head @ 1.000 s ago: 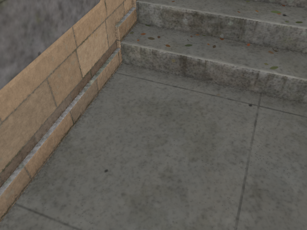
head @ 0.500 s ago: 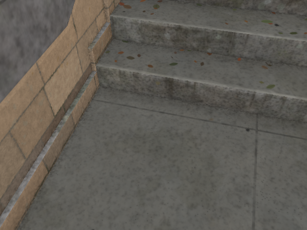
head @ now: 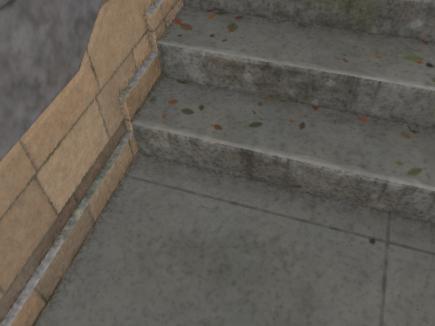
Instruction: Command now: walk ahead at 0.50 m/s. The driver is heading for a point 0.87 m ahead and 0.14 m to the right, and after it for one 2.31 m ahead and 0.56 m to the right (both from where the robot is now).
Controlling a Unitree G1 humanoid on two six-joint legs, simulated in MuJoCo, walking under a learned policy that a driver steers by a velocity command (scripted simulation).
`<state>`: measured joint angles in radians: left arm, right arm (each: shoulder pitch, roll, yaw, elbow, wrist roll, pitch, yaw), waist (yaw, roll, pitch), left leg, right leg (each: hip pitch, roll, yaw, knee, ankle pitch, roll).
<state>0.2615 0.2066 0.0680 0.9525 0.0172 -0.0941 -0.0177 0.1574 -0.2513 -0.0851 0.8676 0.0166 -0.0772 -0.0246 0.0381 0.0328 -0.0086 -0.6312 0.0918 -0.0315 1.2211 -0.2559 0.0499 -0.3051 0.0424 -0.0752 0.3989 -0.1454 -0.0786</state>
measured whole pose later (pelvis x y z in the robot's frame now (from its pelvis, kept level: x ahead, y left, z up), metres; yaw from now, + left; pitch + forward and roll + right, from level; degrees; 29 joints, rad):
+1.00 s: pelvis +0.51 -0.01 -0.01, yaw -14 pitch +1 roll +0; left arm 0.21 0.26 0.07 0.85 0.02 -0.05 -0.02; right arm 0.23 -0.24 -0.05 0.89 -0.03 -0.07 0.00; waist -0.01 0.02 0.06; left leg -0.40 0.08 0.02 1.17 -0.35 0.01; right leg -0.33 0.09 -0.03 0.48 -0.17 -0.10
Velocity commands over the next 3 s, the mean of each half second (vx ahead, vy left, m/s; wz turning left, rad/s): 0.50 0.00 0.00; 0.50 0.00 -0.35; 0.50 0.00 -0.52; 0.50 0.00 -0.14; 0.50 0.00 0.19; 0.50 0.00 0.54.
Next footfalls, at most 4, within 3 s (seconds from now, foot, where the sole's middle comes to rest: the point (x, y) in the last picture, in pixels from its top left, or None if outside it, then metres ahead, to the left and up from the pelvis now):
0.34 left None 0.32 0.16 -0.78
0.86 right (271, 298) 0.58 -0.09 -0.78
1.36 left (245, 216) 0.88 -0.01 -0.78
1.82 right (333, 207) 0.86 -0.30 -0.69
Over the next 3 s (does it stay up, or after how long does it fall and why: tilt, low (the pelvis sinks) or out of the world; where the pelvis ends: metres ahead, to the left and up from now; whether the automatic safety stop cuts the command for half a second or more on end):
stays up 1.27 -0.55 0.30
